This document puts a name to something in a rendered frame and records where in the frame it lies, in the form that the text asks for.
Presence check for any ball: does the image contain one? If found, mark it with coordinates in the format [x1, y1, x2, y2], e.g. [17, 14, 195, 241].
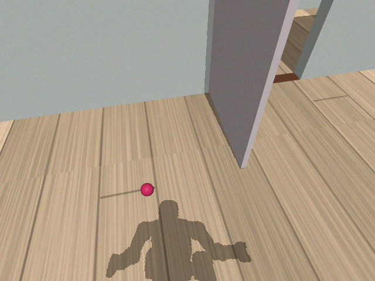
[141, 183, 154, 196]

